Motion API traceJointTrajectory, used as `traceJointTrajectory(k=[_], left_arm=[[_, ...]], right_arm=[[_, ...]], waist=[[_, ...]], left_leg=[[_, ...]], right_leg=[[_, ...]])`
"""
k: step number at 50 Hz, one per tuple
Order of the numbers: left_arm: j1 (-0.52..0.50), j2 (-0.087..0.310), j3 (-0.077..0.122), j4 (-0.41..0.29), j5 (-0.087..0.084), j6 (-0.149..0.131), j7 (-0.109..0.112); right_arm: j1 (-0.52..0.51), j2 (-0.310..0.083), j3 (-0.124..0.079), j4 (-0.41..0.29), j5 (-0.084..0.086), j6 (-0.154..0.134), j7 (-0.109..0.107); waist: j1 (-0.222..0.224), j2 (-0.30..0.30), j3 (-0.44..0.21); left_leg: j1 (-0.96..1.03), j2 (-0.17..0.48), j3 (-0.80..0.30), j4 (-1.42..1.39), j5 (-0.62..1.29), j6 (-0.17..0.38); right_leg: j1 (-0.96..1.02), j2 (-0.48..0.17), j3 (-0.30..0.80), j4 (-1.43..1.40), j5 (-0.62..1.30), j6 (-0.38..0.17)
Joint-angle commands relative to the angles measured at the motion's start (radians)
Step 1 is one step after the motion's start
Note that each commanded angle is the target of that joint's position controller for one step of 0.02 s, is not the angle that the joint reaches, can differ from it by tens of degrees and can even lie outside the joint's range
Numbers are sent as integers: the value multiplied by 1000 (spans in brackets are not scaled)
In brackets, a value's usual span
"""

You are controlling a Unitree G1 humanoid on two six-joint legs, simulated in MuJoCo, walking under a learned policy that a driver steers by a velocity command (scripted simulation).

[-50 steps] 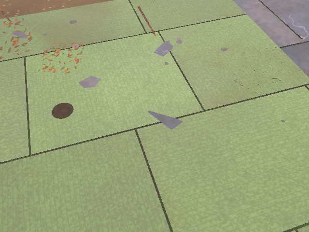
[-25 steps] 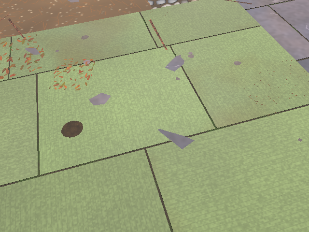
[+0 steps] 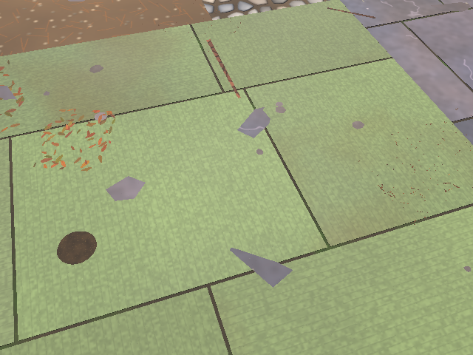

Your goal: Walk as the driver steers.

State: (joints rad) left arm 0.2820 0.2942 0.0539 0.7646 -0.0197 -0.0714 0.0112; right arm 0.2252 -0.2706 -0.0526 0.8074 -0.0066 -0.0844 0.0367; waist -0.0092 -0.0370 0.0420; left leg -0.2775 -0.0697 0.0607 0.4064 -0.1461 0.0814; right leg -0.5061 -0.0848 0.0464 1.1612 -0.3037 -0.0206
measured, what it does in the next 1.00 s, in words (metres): walks ahead: right foot, then left foot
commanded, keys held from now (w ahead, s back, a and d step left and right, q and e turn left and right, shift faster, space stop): w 0.50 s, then w+q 0.50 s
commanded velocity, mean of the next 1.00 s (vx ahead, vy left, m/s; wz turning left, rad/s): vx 0.50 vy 0.00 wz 0.17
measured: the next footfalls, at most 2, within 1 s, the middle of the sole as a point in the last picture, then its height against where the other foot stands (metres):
right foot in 0.36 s outside the picture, level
left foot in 0.90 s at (201, 287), level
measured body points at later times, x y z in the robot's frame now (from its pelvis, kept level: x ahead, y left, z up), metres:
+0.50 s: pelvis +0.30 -0.06 +0.00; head +0.33 -0.07 +0.45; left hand +0.44 +0.21 -0.10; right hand +0.36 -0.34 -0.13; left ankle +0.21 +0.08 -0.65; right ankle +0.35 -0.15 -0.74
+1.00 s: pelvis +0.58 +0.03 -0.01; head +0.61 +0.04 +0.44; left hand +0.60 +0.32 -0.14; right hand +0.78 -0.21 -0.11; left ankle +0.63 +0.11 -0.74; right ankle +0.47 -0.15 -0.64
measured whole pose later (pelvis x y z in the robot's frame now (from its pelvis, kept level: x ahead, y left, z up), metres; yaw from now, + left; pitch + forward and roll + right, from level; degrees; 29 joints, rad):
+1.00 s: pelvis +0.58 +0.03 -0.01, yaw +14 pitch +2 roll -1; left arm 0.24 0.29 0.04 0.82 -0.01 -0.10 0.00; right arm 0.18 -0.30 -0.07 0.72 0.02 -0.06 0.04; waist 0.00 0.00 0.05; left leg -0.43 -0.07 0.01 0.56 -0.17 0.09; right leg -0.32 -0.03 0.01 1.18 -0.44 0.00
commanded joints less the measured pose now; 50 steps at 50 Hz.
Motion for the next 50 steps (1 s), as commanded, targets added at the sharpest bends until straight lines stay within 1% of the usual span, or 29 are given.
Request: traceJointTrajectory(k=[1,4,7,12,15,16,17,18,19,20,21,22,23,24,26,29,33,35,38,40,42,43,44,45,46,47,48,49,50], left_arm=[[69,59,19,-42,11,10,7],[-52,55,13,-78,22,2,7],[-168,27,-1,-102,17,-15,-7],[-319,30,-8,-156,3,-29,-40],[-313,57,-1,-169,3,-34,-56],[-263,78,8,-158,5,-34,-56],[-144,110,26,-125,7,-35,-52],[27,164,50,-80,14,-33,-42],[154,267,75,-61,35,-28,-35],[193,209,62,-45,15,-21,-35],[137,152,39,-51,10,-18,-32],[62,131,31,-62,12,-14,-29],[3,110,24,-63,19,-15,-32],[-36,81,15,-67,26,-21,-34],[-67,76,17,-60,25,-33,-39],[-56,103,27,-26,31,-48,-31],[-37,125,32,3,32,-46,-17],[-8,139,36,22,26,-42,-11],[30,150,43,55,14,-26,-7],[33,161,49,66,6,-9,-3],[11,187,58,61,3,9,6],[-1,197,61,56,4,19,13],[-11,188,56,48,6,30,20],[13,151,38,25,25,25,26],[121,6,-10,-21,51,-7,4],[21,95,4,-18,13,-47,-13],[-71,138,15,-49,-20,-69,-22],[-102,126,10,-58,-10,-81,-17],[-115,130,17,-55,17,-81,-9]], right_arm=[[-42,-109,-24,-50,4,-34,-2],[6,-137,-29,-26,8,-32,-16],[61,-159,-30,-8,18,-21,-25],[172,-179,-31,42,26,8,-29],[180,-195,-37,56,27,28,-37],[165,-206,-39,54,27,33,-39],[142,-206,-37,50,26,39,-41],[137,-175,-23,35,16,39,-44],[236,-72,11,2,8,19,-37],[238,-66,18,22,11,-1,-30],[151,-165,-9,-5,40,-17,-23],[69,-167,-9,-31,51,-25,-21],[31,-154,-8,-40,37,-25,-23],[39,-147,-15,-34,25,-15,-25],[94,-102,-8,-11,24,11,-26],[45,-85,-4,-27,25,33,-32],[-68,-69,-1,-58,24,24,-19],[-136,-57,5,-82,24,20,-9],[-201,-60,5,-123,25,21,5],[-221,-69,1,-149,23,23,17],[-185,-95,-13,-162,22,25,25],[-107,-120,-29,-151,22,29,25],[46,-166,-58,-113,25,31,18],[214,-255,-93,-81,29,39,-1],[198,-346,-105,-88,39,35,-5],[227,-254,-80,-109,35,28,-4],[190,-209,-68,-106,25,20,-6],[129,-191,-62,-118,25,16,-9],[66,-161,-53,-134,23,18,-11]], waist=[[44,106,-34],[12,78,2],[-36,67,14],[-92,70,40],[-60,98,15],[-27,116,-19],[45,114,-95],[118,93,-226],[110,-94,-399],[122,-205,-483],[129,-135,-341],[106,-78,-216],[74,-18,-126],[37,-27,-92],[-5,-48,-77],[-7,-31,-26],[32,-20,2],[62,-11,18],[83,0,40],[78,-5,43],[42,-32,2],[-4,-45,-54],[-85,-24,-136],[-145,93,-245],[-27,335,-344],[-106,212,-418],[-116,167,-275],[-80,74,-197],[-42,42,-137]], left_leg=[[24,273,-280,-291,21,181],[58,255,-213,-307,108,171],[86,222,-142,-302,150,133],[262,283,-156,-240,167,127],[366,324,-172,-155,313,102],[378,317,-163,-92,461,90],[358,281,-127,48,617,69],[230,232,-90,265,568,37],[-189,96,-29,665,214,-39],[-376,10,-138,851,-407,-53],[-477,74,-183,924,-387,-39],[-491,126,-146,899,-302,-33],[-467,161,-127,827,-231,-37],[-406,194,-134,767,-181,-43],[-326,206,-127,727,-135,-64],[-376,214,-140,624,-26,-93],[-359,182,-123,370,211,-89],[-346,170,-95,284,265,-81],[-395,162,-90,213,230,-54],[-416,151,-69,191,139,-28],[-334,103,-12,190,28,5],[-222,62,22,189,-11,27],[-12,13,38,145,21,59],[300,129,-173,133,40,124],[639,367,-744,28,-146,323],[693,393,-881,-95,-250,324],[598,366,-733,-108,-174,273],[457,325,-618,-105,-70,241],[319,289,-528,-118,47,220]], right_leg=[[-87,-75,36,-50,84,18],[-166,-81,25,-232,254,41],[-124,-44,-15,-455,414,38],[-157,-4,-30,-617,400,18],[-120,23,-35,-665,270,-21],[-37,49,-55,-674,229,-39],[136,80,-86,-705,242,-68],[420,30,-41,-667,283,-114],[864,-236,370,-651,187,-265],[959,-323,675,-799,82,-321],[862,-290,573,-832,11,-271],[710,-251,432,-855,60,-242],[563,-210,339,-895,142,-229],[466,-175,272,-930,204,-215],[366,-149,192,-991,260,-222],[326,-145,74,-1044,328,-222],[346,-110,-72,-1064,349,-172],[380,-125,-107,-1071,336,-161],[509,-168,-132,-1036,359,-147],[590,-195,-146,-982,440,-130],[629,-199,-177,-863,732,-104],[625,-186,-198,-739,895,-87],[558,-144,-234,-532,944,-56],[320,-97,-243,-219,676,-13],[-137,126,-144,120,-235,52],[-256,115,51,216,-282,33],[-327,67,51,201,-188,10],[-297,23,43,125,-102,1],[-236,-5,38,37,-55,9]])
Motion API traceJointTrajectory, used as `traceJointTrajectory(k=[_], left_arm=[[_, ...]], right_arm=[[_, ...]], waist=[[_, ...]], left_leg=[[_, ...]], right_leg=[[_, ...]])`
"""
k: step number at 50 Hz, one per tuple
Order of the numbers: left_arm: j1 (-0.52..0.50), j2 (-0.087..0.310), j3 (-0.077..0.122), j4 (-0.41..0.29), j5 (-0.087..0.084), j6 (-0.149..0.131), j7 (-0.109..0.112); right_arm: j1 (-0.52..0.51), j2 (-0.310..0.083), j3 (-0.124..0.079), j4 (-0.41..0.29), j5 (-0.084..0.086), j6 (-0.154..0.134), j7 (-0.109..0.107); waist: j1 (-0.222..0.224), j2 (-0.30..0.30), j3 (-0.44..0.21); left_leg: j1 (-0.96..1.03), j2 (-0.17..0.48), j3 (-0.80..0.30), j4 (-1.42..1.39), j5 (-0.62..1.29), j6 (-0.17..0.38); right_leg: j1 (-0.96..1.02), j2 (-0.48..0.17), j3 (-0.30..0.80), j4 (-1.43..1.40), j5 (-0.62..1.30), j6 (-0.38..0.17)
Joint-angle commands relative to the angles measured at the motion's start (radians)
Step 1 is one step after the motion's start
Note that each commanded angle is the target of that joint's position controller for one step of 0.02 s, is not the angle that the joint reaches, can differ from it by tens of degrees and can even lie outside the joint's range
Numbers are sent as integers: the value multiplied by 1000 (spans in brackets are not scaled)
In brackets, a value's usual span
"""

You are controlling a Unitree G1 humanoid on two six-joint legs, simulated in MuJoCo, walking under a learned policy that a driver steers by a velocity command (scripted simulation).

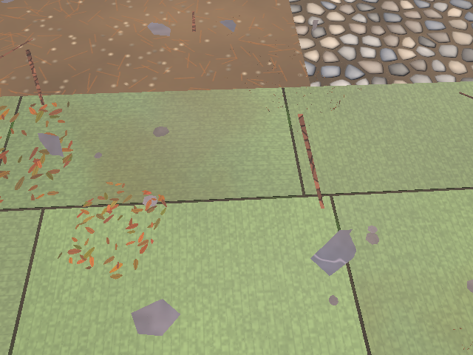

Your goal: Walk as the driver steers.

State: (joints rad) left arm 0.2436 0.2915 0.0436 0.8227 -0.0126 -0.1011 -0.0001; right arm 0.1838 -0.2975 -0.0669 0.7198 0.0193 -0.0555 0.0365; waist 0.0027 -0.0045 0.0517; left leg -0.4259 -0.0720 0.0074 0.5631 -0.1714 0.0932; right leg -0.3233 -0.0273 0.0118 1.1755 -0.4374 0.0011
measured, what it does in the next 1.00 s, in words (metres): walks ahead, turning left: right foot, then left foot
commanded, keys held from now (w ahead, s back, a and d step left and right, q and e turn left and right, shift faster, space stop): w+q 0.94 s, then w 0.06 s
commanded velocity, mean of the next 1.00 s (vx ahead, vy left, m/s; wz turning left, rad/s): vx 0.50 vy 0.00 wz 0.58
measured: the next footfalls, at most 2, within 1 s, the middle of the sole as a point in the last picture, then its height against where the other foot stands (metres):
right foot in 0.38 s outside the picture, level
left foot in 0.90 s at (156, 308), level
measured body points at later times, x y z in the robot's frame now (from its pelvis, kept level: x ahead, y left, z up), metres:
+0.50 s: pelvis +0.29 -0.03 +0.01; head +0.32 -0.03 +0.46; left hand +0.38 +0.27 -0.08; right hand +0.44 -0.28 -0.11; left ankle +0.16 +0.07 -0.64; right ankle +0.37 -0.12 -0.73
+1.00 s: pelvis +0.52 +0.13 +0.00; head +0.55 +0.16 +0.45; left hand +0.43 +0.41 -0.12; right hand +0.81 +0.00 -0.08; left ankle +0.53 +0.22 -0.73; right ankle +0.49 -0.07 -0.63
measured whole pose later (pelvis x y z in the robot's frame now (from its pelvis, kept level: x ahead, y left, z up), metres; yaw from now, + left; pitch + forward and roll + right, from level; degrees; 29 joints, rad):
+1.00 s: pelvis +0.52 +0.13 +0.00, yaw +35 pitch +1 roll -1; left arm 0.24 0.31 0.05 0.80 -0.02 -0.10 -0.01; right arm 0.18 -0.30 -0.07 0.62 0.02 -0.04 0.03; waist 0.02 -0.01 0.07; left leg -0.41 -0.07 0.01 0.57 -0.18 0.09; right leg -0.34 -0.06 0.00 1.19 -0.43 0.01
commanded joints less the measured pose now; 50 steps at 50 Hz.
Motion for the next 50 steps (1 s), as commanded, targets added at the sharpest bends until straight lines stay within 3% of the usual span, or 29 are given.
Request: traceJointTrajectory(k=[1,3,5,10,13,15,17,18,19,20,21,22,23,24,26,28,31,36,40,42,43,44,45,46,47,48,49,50], left_arm=[[-61,137,33,-114,19,-42,3],[-37,116,33,-118,27,-19,3],[-68,91,27,-133,31,-4,6],[-250,51,9,-183,21,-10,-5],[-307,75,16,-208,8,-20,-16],[-301,100,27,-211,7,-28,-23],[-235,121,40,-197,6,-37,-22],[-144,141,54,-175,11,-42,-16],[-8,185,68,-161,29,-45,-9],[119,269,92,-136,43,-33,-4],[129,209,81,-125,13,-24,-12],[77,134,60,-140,7,-18,-8],[27,110,51,-148,16,-8,-5],[-10,90,43,-140,20,-3,-4],[-39,71,36,-129,27,-7,-3],[-36,85,43,-112,18,-15,-5],[-25,124,57,-87,19,-18,-4],[4,158,63,-55,9,-1,3],[48,195,75,-27,-11,21,3],[43,227,85,-26,-21,34,9],[38,239,88,-28,-25,41,12],[28,224,81,-33,-27,46,17],[51,168,58,-50,5,42,19],[136,37,12,-116,36,14,2],[13,134,28,-122,-2,-20,-11],[-57,167,36,-142,-34,-35,-17],[-58,150,30,-135,-21,-41,-11],[-52,150,33,-121,4,-38,-6]], right_arm=[[72,-115,-30,-65,-15,-11,-14],[57,-116,-32,-76,-13,-11,-21],[77,-141,-40,-71,-7,-13,-34],[146,-159,-47,-48,2,2,-55],[192,-155,-47,-27,9,10,-57],[197,-148,-47,-24,9,16,-61],[176,-146,-49,-29,5,23,-62],[161,-123,-40,-38,3,24,-60],[150,-72,-20,-57,-8,20,-54],[278,-8,0,-79,11,11,-54],[299,-74,-3,-77,19,6,-55],[213,-151,-25,-72,20,10,-54],[141,-157,-28,-86,10,17,-54],[99,-144,-30,-100,0,18,-51],[106,-105,-30,-105,7,28,-42],[96,-67,-22,-117,9,38,-38],[44,-52,-15,-139,2,39,-34],[-98,-29,-2,-169,3,22,-3],[-174,-42,-6,-211,6,24,18],[-133,-76,-24,-215,-1,30,20],[-47,-108,-43,-198,-3,34,18],[120,-157,-73,-153,1,39,8],[281,-236,-104,-116,7,50,-14],[224,-338,-107,-134,13,36,-15],[255,-237,-80,-155,8,21,-9],[219,-185,-62,-136,-2,6,-7],[158,-158,-51,-136,-2,0,-8],[93,-125,-40,-142,-7,-1,-10]], waist=[[-18,33,-131],[10,46,-113],[8,41,-85],[-62,77,-52],[-81,88,-46],[-68,101,-49],[-27,132,-62],[22,126,-110],[86,68,-238],[63,-199,-394],[61,-285,-386],[82,-162,-237],[75,-90,-148],[57,-69,-76],[19,-110,-38],[12,-106,-28],[16,-72,-27],[68,-52,1],[75,-57,28],[30,-86,-17],[-25,-93,-71],[-117,-68,-155],[-174,55,-249],[-36,299,-358],[-129,165,-420],[-126,123,-269],[-78,39,-194],[-39,26,-141]], left_leg=[[377,267,-428,-297,157,205],[290,244,-379,-329,245,215],[225,221,-321,-345,295,211],[160,147,-258,-326,176,132],[217,176,-331,-278,115,118],[287,200,-394,-218,102,106],[312,206,-433,-150,152,88],[292,164,-413,-61,207,62],[194,110,-351,167,148,28],[-150,-38,-206,512,-212,-52],[-323,11,-196,684,-420,-67],[-375,62,-201,746,-335,-75],[-358,98,-159,744,-259,-81],[-338,125,-149,697,-208,-84],[-263,167,-132,634,-157,-83],[-263,181,-112,587,-129,-91],[-303,194,-108,470,-22,-105],[-241,171,-31,194,196,-88],[-224,146,18,85,117,-46],[-119,87,72,65,10,-5],[1,45,97,48,-21,23],[240,4,103,-11,41,61],[554,127,-110,-21,45,121],[836,372,-701,-138,-160,317],[845,397,-812,-258,-273,310],[732,375,-659,-274,-183,260],[584,336,-540,-271,-69,225],[454,301,-442,-278,62,202]], right_leg=[[-347,-81,80,-17,111,-6],[-300,-83,67,-93,132,22],[-300,-71,46,-197,198,53],[-204,3,31,-563,515,72],[-177,24,55,-651,526,58],[-165,27,77,-693,463,36],[-81,31,65,-720,385,1],[59,24,53,-759,396,-29],[306,-103,159,-726,370,-90],[685,-337,560,-760,202,-250],[703,-411,796,-847,-27,-281],[576,-370,663,-874,-86,-234],[449,-325,514,-884,11,-197],[335,-282,410,-912,123,-186],[218,-228,266,-964,236,-167],[188,-226,182,-1003,318,-185],[219,-240,86,-1025,437,-203],[263,-211,-84,-1023,507,-160],[371,-251,-136,-976,613,-135],[411,-254,-176,-851,935,-114],[405,-243,-198,-714,1078,-101],[316,-211,-229,-505,1083,-71],[54,-167,-229,-189,722,-27],[-371,41,-104,139,-160,23],[-475,24,81,218,-144,9],[-529,-20,67,185,-39,-11],[-476,-65,62,98,48,-15],[-409,-96,56,18,95,-5]])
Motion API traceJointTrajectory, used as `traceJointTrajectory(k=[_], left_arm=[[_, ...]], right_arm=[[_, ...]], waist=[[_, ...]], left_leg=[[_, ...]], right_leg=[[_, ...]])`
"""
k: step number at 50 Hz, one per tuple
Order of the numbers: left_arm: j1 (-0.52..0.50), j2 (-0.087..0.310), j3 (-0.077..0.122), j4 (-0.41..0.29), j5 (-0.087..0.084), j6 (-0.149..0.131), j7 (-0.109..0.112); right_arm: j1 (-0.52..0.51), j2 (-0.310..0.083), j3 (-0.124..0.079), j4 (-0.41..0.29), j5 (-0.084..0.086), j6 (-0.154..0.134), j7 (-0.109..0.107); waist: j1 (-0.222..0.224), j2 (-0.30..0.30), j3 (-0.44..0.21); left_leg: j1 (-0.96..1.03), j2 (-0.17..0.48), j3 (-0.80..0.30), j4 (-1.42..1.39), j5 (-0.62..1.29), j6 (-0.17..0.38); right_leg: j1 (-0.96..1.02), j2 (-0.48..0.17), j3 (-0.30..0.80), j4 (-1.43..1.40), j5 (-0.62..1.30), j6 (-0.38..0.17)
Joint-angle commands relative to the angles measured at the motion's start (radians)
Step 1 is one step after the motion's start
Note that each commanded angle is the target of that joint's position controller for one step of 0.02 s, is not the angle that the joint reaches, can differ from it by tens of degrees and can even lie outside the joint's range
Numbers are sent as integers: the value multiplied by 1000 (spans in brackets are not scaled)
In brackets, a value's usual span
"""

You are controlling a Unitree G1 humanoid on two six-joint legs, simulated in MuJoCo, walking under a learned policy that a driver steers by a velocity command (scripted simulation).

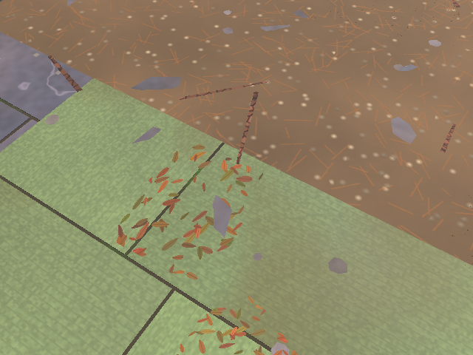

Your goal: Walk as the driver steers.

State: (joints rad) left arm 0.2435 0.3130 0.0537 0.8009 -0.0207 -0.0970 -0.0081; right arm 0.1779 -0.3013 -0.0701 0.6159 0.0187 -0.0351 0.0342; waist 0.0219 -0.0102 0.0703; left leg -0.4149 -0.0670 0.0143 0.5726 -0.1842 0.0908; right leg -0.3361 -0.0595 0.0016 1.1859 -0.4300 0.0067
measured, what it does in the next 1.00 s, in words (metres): walks ahead, turning right: right foot, then left foot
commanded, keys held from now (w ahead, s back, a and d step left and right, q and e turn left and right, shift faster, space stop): w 0.06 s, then w+e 0.94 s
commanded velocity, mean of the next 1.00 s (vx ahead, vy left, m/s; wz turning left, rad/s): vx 0.50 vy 0.00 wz -0.31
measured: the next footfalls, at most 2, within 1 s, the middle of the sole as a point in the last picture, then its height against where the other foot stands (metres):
right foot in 0.42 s outside the picture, level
left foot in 0.90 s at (248, 252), level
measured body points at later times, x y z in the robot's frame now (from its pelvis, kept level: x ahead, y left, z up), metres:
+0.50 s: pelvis +0.30 -0.06 -0.01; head +0.34 -0.06 +0.44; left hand +0.51 +0.18 -0.10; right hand +0.33 -0.35 -0.13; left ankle +0.12 +0.08 -0.65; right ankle +0.39 -0.15 -0.73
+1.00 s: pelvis +0.60 -0.07 +0.00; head +0.62 -0.07 +0.45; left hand +0.78 +0.17 -0.11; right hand +0.66 -0.38 -0.07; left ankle +0.70 +0.01 -0.73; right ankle +0.43 -0.14 -0.65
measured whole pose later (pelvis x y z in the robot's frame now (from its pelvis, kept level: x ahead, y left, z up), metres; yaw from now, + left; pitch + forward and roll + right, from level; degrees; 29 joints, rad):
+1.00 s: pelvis +0.60 -0.07 +0.00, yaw -25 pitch +2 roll +1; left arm 0.35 0.31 0.06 0.72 -0.03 -0.02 0.01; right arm 0.14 -0.27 -0.05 0.67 -0.01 -0.11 0.01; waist 0.03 -0.04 0.00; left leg -0.38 -0.03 -0.01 0.53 -0.18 0.01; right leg -0.35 0.06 0.13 1.12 -0.45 -0.02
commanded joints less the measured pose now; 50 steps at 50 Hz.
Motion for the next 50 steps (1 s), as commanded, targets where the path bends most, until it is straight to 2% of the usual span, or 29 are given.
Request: traceJointTrajectory(k=[1,4,6,10,13,16,18,19,20,21,22,23,24,25,26,27,28,31,35,37,40,42,44,45,46,47,48,49,50], left_arm=[[-26,130,26,-90,17,-30,0],[2,91,19,-71,24,1,-1],[-52,68,10,-83,22,12,-1],[-158,40,-4,-99,8,6,-16],[-228,39,-7,-126,-4,4,-32],[-269,42,-7,-157,-4,2,-52],[-250,49,-3,-168,2,2,-64],[-210,64,5,-165,6,4,-65],[-132,94,21,-152,9,9,-62],[5,138,46,-122,10,12,-54],[156,215,69,-105,9,19,-41],[176,271,80,-104,-2,15,-44],[207,172,57,-106,-9,17,-39],[158,148,49,-116,0,19,-31],[102,144,48,-131,5,21,-25],[51,127,42,-144,8,23,-22],[25,113,35,-159,21,23,-18],[2,115,37,-167,13,25,-7],[33,153,51,-151,1,36,15],[70,154,52,-138,-2,46,21],[111,148,53,-122,-10,57,24],[106,144,54,-124,-6,62,25],[84,113,46,-134,0,64,23],[81,57,26,-149,8,59,18],[197,-10,4,-176,-7,50,18],[212,55,9,-177,-16,46,19],[138,130,30,-171,-16,50,20],[72,136,35,-182,-6,56,20],[35,126,37,-195,3,58,18]], right_arm=[[63,-100,-26,-48,-21,-24,-12],[59,-109,-24,-21,-20,-38,-20],[78,-122,-26,4,-21,-45,-29],[112,-126,-20,47,-24,-50,-35],[155,-141,-24,89,-22,-53,-33],[177,-144,-29,122,-18,-40,-35],[164,-155,-34,127,-14,-27,-43],[151,-167,-37,123,-15,-21,-49],[139,-178,-39,118,-17,-12,-56],[122,-175,-35,111,-17,-3,-64],[147,-145,-19,88,-35,-8,-74],[277,-20,21,64,-52,-33,-51],[186,-104,10,70,-24,-66,-33],[86,-138,2,31,11,-88,-21],[31,-128,9,16,4,-102,-23],[6,-129,3,11,-19,-105,-29],[21,-130,-2,8,-28,-98,-31],[61,-98,4,14,-37,-70,-36],[-73,-50,25,-14,-38,-65,-37],[-140,-48,27,-24,-28,-72,-31],[-183,-78,14,-36,-13,-83,-22],[-163,-106,0,-33,-9,-91,-19],[-45,-133,-21,-3,-12,-99,-24],[77,-176,-36,7,-30,-104,-33],[192,-263,-60,33,-48,-91,-37],[217,-216,-54,48,-23,-81,-28],[168,-147,-35,36,-17,-77,-30],[124,-121,-25,31,-23,-70,-32],[89,-97,-16,37,-27,-66,-33]], waist=[[-26,57,-145],[0,58,-121],[-18,57,-83],[-70,62,-38],[-104,56,-1],[-114,46,17],[-91,62,-6],[-66,83,-45],[-23,100,-106],[55,82,-185],[105,-23,-303],[12,-270,-417],[90,-166,-453],[99,-119,-309],[74,-11,-223],[38,32,-152],[3,8,-138],[-37,-26,-106],[7,-48,-74],[39,-62,-80],[49,-78,-85],[26,-101,-87],[-44,-111,-126],[-102,-50,-234],[-82,217,-382],[-86,304,-370],[-106,186,-235],[-101,117,-155],[-86,96,-94]], left_leg=[[357,273,-395,-309,165,197],[249,254,-286,-363,310,205],[238,242,-214,-390,337,189],[246,207,-93,-420,252,124],[323,250,-70,-433,206,114],[469,299,-48,-382,292,99],[533,313,-25,-307,490,75],[547,307,-7,-239,680,59],[551,293,14,-122,866,41],[487,253,59,77,931,8],[257,213,83,382,643,-33],[-183,-15,7,724,-294,-105],[-302,8,-148,815,-367,-91],[-374,58,-148,801,-285,-76],[-360,98,-132,729,-217,-68],[-320,124,-122,642,-180,-76],[-253,141,-126,603,-159,-85],[-202,152,-96,465,-148,-132],[-123,111,-64,165,127,-172],[-61,75,-60,48,244,-176],[-32,58,-95,-49,235,-161],[0,61,-111,-81,164,-133],[172,73,-93,-139,132,-83],[386,197,-198,-124,82,-24],[732,425,-591,-175,-120,130],[746,496,-832,-259,-363,167],[634,454,-710,-281,-409,125],[524,411,-562,-283,-293,91],[427,368,-452,-305,-170,81]], right_leg=[[-325,-85,72,-25,122,-4],[-275,-84,42,-116,184,34],[-316,-90,36,-217,299,50],[-285,-61,15,-465,568,29],[-300,-34,16,-564,608,3],[-374,-11,22,-618,508,-35],[-350,17,-6,-632,407,-66],[-282,50,-38,-627,354,-84],[-173,91,-73,-620,313,-105],[27,128,-86,-656,353,-137],[336,-24,147,-644,428,-205],[690,-251,698,-736,229,-405],[751,-250,797,-843,98,-385],[649,-227,659,-867,119,-342],[509,-193,567,-878,202,-318],[376,-163,495,-895,322,-310],[290,-139,453,-916,413,-312],[154,-104,365,-953,527,-320],[35,-20,254,-953,482,-258],[28,-9,262,-935,420,-231],[104,-38,347,-874,333,-209],[158,-63,411,-815,312,-190],[143,-27,409,-704,342,-151],[65,25,346,-490,290,-116],[-247,168,190,-157,-16,-44],[-421,114,171,25,-163,-27],[-469,69,178,97,-76,-19],[-457,37,141,102,-2,-13],[-440,11,133,61,53,-8]])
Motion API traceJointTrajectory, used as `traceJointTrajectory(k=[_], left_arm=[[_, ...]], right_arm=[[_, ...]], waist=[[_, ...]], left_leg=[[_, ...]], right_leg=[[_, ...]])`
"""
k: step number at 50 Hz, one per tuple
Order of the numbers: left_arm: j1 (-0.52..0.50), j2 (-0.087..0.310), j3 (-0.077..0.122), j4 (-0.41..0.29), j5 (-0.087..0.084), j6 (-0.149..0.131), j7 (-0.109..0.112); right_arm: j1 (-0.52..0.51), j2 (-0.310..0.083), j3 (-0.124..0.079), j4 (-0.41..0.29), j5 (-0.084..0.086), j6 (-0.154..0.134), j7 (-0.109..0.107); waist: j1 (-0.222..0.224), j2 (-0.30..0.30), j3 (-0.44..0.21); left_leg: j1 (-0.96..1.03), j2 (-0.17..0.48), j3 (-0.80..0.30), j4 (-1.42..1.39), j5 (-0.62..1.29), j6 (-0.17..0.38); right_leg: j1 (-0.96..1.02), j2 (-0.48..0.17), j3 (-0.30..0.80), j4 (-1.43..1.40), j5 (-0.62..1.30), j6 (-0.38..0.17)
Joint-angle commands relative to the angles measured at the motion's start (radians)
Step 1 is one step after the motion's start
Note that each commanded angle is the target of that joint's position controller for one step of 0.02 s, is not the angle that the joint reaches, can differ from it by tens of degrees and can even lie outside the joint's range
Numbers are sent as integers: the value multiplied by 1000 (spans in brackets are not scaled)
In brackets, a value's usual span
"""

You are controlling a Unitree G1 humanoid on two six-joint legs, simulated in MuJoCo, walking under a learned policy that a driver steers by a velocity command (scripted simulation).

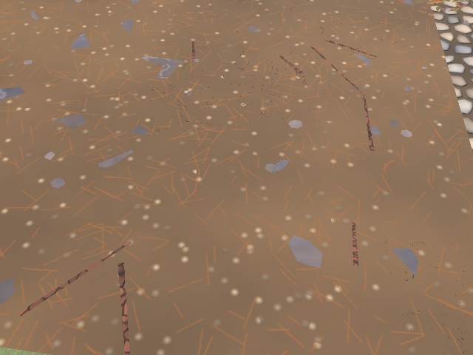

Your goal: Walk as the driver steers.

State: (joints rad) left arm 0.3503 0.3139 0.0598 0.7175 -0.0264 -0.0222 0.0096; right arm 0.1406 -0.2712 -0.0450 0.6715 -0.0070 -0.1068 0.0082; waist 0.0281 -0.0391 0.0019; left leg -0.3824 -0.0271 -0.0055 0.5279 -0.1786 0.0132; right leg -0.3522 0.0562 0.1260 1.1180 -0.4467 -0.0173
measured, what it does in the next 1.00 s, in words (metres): walks ahead, turning right: right foot, then left foot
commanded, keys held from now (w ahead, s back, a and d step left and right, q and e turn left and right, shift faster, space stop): w+e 0.64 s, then w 0.36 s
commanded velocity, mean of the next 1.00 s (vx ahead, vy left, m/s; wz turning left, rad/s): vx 0.50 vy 0.00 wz -0.49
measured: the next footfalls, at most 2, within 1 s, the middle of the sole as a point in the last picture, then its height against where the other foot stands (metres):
right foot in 0.42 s outside the picture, level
left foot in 0.90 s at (276, 290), level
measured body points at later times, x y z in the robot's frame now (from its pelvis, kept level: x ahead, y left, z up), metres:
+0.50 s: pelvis +0.26 -0.07 -0.01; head +0.30 -0.09 +0.44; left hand +0.53 +0.12 -0.09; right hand +0.23 -0.37 -0.13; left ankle +0.13 +0.11 -0.64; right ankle +0.31 -0.17 -0.73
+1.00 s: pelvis +0.55 -0.12 +0.00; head +0.57 -0.13 +0.45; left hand +0.73 +0.10 -0.12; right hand +0.57 -0.44 -0.09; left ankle +0.65 -0.07 -0.73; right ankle +0.37 -0.18 -0.65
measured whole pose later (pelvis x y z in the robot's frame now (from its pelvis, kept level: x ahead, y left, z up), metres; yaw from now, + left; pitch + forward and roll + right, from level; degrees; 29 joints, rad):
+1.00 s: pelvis +0.55 -0.12 +0.00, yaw -29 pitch +1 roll +0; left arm 0.36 0.29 0.05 0.75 -0.02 -0.04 0.01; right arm 0.15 -0.28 -0.04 0.73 0.00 -0.11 0.04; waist 0.03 -0.02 0.01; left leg -0.39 -0.03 0.01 0.54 -0.17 0.04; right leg -0.30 0.06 0.11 1.09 -0.46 -0.03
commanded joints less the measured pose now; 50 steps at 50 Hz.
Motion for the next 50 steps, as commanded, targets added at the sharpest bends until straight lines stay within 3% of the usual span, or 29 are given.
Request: traceJointTrajectory(k=[1,3,6,12,16,18,19,20,21,22,23,24,25,26,27,28,31,35,37,40,43,44,45,46,47,48,49,50], left_arm=[[-78,111,34,-117,7,-14,-5],[-68,73,29,-119,-3,-3,-13],[-117,43,20,-144,5,5,-16],[-263,14,5,-174,5,-11,-45],[-347,20,6,-215,0,-12,-68],[-320,49,21,-222,6,-7,-72],[-258,75,36,-212,10,-3,-70],[-117,115,62,-177,9,1,-64],[62,178,95,-131,4,10,-46],[63,299,112,-127,-7,9,-30],[92,255,93,-165,-1,-10,-36],[65,188,73,-150,9,-25,-41],[18,162,65,-145,8,-33,-39],[-53,135,55,-152,10,-35,-37],[-99,111,45,-165,21,-37,-35],[-121,108,42,-171,27,-37,-32],[-110,126,47,-148,19,-42,-15],[-62,134,48,-108,12,-35,2],[-12,137,47,-78,10,-37,1],[29,134,45,-45,5,-36,-2],[27,138,48,-26,10,-24,-2],[17,124,43,-27,11,-21,-3],[15,89,28,-34,18,-21,-3],[97,37,9,-51,14,-29,-1],[158,22,-1,-45,5,-41,0],[73,107,18,-47,-7,-43,-1],[-24,126,23,-69,-6,-43,-2],[-81,117,21,-83,9,-47,-2]], right_arm=[[106,-109,-34,-12,-7,5,-9],[95,-100,-34,3,-3,-1,-9],[104,-136,-48,33,-1,-8,-10],[127,-180,-57,81,6,8,-15],[170,-214,-67,115,25,28,-15],[165,-242,-76,118,35,40,-19],[162,-258,-82,117,39,46,-24],[148,-258,-81,114,43,53,-28],[159,-226,-67,104,30,50,-33],[240,-78,-20,47,-22,32,-20],[184,-127,-16,26,3,-6,-6],[77,-191,-35,-3,44,-26,4],[48,-177,-26,-13,44,-38,3],[45,-172,-27,-1,18,-41,-5],[60,-183,-35,6,2,-33,-7],[74,-182,-37,9,-2,-20,-5],[55,-135,-25,6,-13,5,-6],[-88,-80,1,-17,-8,3,6],[-144,-82,3,-28,4,-3,16],[-184,-117,-8,-48,11,-10,24],[-132,-141,-23,-43,11,-16,26],[-56,-157,-35,-22,6,-18,22],[67,-193,-50,-1,-3,-23,17],[204,-274,-72,16,-18,-22,14],[287,-264,-76,60,3,-9,27],[265,-189,-54,58,26,-6,28],[195,-160,-43,46,21,2,24],[145,-143,-35,40,8,8,22]], waist=[[-71,149,-2],[-53,172,9],[-52,132,27],[-99,99,52],[-113,100,82],[-76,125,47],[-34,141,2],[51,125,-72],[133,71,-163],[30,-221,-228],[80,-169,-419],[104,-91,-285],[69,-40,-176],[22,21,-110],[-16,9,-83],[-39,-3,-71],[-49,8,-35],[12,-23,-1],[43,-30,7],[55,-40,27],[18,-75,28],[-23,-71,-6],[-81,-39,-112],[-95,134,-278],[-96,346,-337],[-118,229,-215],[-112,150,-100],[-95,105,-31]], left_leg=[[332,298,-351,-283,-93,149],[272,270,-244,-327,-11,153],[272,289,-148,-367,106,181],[325,267,55,-368,237,147],[421,302,113,-331,328,122],[463,306,154,-225,631,101],[469,301,175,-115,802,90],[421,275,206,70,868,67],[220,240,212,334,693,29],[-242,67,186,707,-256,-35],[-377,-9,-64,882,-428,-38],[-467,50,-100,876,-326,-20],[-449,90,-89,790,-238,-7],[-386,121,-87,701,-188,-12],[-311,141,-92,642,-156,-18],[-264,143,-91,612,-141,-28],[-227,129,-58,474,-81,-73],[-144,86,-34,157,230,-88],[-98,68,-34,83,316,-81],[-123,68,-55,6,263,-45],[-70,55,-34,-35,134,4],[34,35,-8,-68,122,30],[232,97,-59,-45,153,78],[595,293,-365,-38,89,207],[733,405,-728,-194,-177,288],[663,393,-715,-235,-361,252],[536,361,-581,-251,-323,217],[416,320,-484,-275,-221,208]], right_leg=[[-388,-133,6,97,107,17],[-345,-153,-20,61,138,22],[-385,-168,-26,-32,207,39],[-338,-154,-95,-341,463,26],[-314,-131,-148,-459,406,-18],[-225,-79,-199,-485,305,-59],[-130,-40,-227,-491,259,-84],[63,3,-243,-548,299,-119],[368,-18,-154,-571,334,-162],[712,-292,363,-614,262,-320],[800,-404,744,-788,67,-427],[724,-370,604,-818,94,-363],[578,-326,475,-820,168,-326],[432,-285,381,-825,284,-296],[328,-256,317,-841,397,-286],[263,-243,294,-862,447,-288],[136,-212,206,-888,547,-292],[67,-143,98,-888,443,-223],[76,-161,114,-889,376,-209],[181,-211,172,-833,341,-197],[259,-243,212,-759,444,-172],[263,-210,192,-680,565,-153],[215,-154,142,-498,604,-120],[-66,-35,39,-163,396,-47],[-299,40,21,68,-127,-3],[-410,-14,67,159,-99,-8],[-434,-61,22,155,-13,-12],[-415,-96,-11,105,57,-13]])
